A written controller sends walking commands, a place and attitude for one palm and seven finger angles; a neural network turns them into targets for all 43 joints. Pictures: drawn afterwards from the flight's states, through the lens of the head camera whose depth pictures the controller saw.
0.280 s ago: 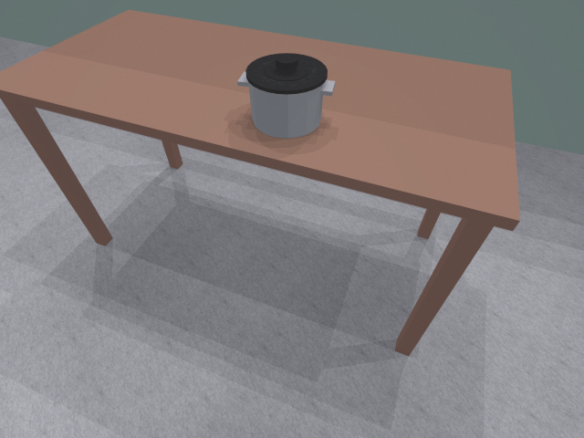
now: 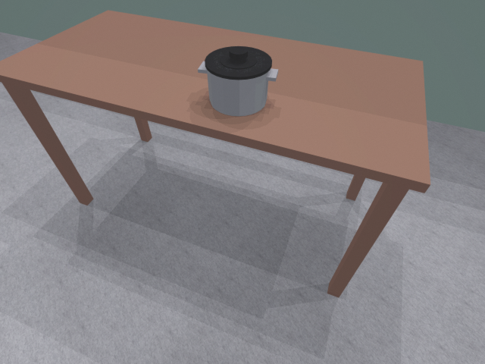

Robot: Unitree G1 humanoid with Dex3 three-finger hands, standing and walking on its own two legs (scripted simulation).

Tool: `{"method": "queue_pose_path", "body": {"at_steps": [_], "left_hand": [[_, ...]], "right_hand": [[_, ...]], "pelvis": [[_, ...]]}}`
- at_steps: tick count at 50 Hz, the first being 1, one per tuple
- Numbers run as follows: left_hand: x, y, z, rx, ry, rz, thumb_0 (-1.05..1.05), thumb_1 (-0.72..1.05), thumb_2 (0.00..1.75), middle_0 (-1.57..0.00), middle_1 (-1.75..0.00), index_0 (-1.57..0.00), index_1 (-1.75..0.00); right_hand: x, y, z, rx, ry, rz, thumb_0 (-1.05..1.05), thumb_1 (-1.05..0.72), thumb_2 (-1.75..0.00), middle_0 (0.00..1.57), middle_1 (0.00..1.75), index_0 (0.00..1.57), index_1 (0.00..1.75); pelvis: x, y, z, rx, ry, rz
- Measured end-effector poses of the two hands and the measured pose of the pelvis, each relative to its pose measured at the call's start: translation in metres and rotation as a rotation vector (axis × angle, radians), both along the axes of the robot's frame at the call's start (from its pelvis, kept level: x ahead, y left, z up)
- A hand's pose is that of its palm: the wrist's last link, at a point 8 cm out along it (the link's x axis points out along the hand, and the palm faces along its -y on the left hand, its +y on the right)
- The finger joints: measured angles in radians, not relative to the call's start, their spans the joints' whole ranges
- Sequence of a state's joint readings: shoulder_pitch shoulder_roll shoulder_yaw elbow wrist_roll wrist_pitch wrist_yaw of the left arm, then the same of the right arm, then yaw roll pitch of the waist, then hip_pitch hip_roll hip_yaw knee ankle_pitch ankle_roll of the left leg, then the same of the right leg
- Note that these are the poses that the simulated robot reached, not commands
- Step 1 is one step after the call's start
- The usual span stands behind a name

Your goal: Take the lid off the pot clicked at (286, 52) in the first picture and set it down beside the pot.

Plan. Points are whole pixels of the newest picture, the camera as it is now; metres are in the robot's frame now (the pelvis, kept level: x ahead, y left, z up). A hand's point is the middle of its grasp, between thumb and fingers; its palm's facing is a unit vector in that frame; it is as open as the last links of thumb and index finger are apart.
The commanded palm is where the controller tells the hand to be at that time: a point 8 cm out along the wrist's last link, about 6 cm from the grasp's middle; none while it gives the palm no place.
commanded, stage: look at it before walking up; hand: left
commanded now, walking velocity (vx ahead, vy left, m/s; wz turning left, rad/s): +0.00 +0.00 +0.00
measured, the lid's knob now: (238, 53) +0.84 +0.06 +0.13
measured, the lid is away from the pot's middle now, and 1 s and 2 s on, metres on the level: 0.00 0.00 0.00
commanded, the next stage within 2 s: turn to face it in 0.36 s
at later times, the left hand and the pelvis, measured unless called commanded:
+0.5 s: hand out of the picture +0.00 +0.18 -0.17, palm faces +0.03 -0.98 -0.21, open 7.4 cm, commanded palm none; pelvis +0.01 +0.00 +0.00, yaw +0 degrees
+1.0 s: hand out of the picture +0.07 +0.19 -0.18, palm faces -0.08 -0.97 -0.23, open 7.4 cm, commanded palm none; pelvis +0.00 +0.00 -0.01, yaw -8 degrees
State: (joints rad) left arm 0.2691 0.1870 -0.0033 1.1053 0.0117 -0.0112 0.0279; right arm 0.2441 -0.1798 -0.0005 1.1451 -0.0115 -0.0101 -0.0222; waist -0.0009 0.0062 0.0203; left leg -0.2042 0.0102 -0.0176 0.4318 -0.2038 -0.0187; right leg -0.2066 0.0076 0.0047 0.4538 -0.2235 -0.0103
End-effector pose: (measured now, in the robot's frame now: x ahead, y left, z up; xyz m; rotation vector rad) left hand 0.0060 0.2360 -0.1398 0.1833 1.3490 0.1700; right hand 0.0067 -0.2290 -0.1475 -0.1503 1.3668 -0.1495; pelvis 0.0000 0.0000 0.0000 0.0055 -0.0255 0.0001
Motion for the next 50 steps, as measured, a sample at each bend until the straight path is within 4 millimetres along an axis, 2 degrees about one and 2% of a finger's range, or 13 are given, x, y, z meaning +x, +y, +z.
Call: {"method": "queue_pose_path", "body": {"at_steps": [15,32,40,45,50], "left_hand": [[-0.013,-0.006,-0.002,-0.014,0.045,0.023,0.01,0.90,0.90,-0.20,-0.30,-0.20,-0.30],[-0.009,-0.012,-0.006,-0.026,0.060,0.014,0.01,0.90,0.90,-0.20,-0.30,-0.20,-0.30],[0.012,-0.009,-0.007,-0.008,0.046,-0.039,0.01,0.90,0.90,-0.20,-0.30,-0.20,-0.30],[0.035,-0.004,-0.008,0.002,0.004,-0.070,0.01,0.90,0.90,-0.20,-0.30,-0.20,-0.30],[0.063,0.003,-0.008,-0.001,-0.045,-0.110,0.01,0.90,0.90,-0.20,-0.30,-0.20,-0.30]], "right_hand": [[-0.015,0.006,-0.001,0.009,0.050,-0.015,0.00,-0.91,-0.89,0.20,0.30,0.20,0.29],[-0.009,0.009,-0.006,0.014,0.018,-0.058,0.00,-0.91,-0.89,0.20,0.30,0.20,0.29],[-0.012,-0.003,-0.012,0.000,-0.015,-0.121,0.00,-0.91,-0.89,0.20,0.30,0.20,0.29],[-0.011,-0.011,-0.012,-0.028,-0.032,-0.148,0.00,-0.91,-0.89,0.20,0.30,0.20,0.29],[-0.012,-0.010,-0.005,-0.055,-0.059,-0.171,0.00,-0.91,-0.89,0.20,0.30,0.20,0.29]], "pelvis": [[0.003,0.000,-0.001,-0.001,0.009,0.002],[0.005,-0.002,-0.004,0.001,0.014,-0.045],[0.003,-0.005,-0.012,0.008,0.032,-0.101],[0.004,-0.003,-0.014,0.004,0.036,-0.114],[0.005,0.005,-0.013,0.014,0.033,-0.142]]}}
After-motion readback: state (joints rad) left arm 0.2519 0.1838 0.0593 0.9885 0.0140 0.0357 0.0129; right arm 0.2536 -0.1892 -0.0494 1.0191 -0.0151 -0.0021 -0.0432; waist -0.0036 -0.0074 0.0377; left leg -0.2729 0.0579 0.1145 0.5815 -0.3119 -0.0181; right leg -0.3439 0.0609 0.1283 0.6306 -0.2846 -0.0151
